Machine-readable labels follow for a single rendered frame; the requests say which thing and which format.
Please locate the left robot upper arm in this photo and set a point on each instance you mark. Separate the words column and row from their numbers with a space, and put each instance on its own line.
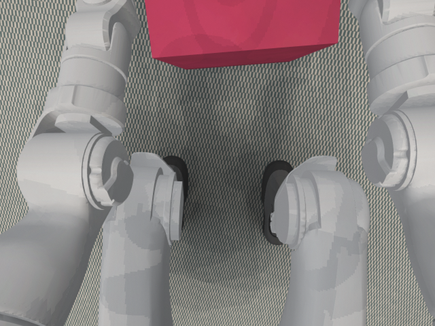
column 70, row 181

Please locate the right robot upper arm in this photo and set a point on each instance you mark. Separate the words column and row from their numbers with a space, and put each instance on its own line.
column 399, row 155

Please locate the right robot forearm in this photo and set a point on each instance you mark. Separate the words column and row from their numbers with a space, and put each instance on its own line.
column 398, row 40

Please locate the robot right shin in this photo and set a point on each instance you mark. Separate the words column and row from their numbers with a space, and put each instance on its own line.
column 327, row 163

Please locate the left robot forearm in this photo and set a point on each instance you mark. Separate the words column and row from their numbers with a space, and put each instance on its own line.
column 89, row 96

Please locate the robot left foot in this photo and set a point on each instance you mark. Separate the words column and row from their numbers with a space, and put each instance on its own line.
column 179, row 166

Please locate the carton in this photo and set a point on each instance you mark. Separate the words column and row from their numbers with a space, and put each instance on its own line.
column 198, row 34

